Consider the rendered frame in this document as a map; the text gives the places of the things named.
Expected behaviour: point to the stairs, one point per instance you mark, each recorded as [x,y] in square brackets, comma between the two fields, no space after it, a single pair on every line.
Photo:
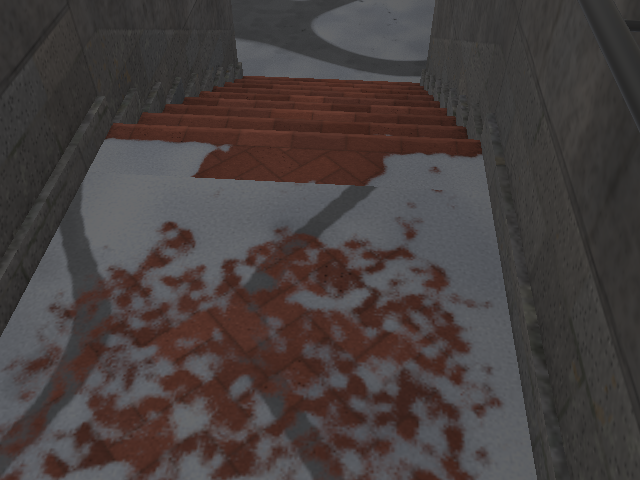
[314,105]

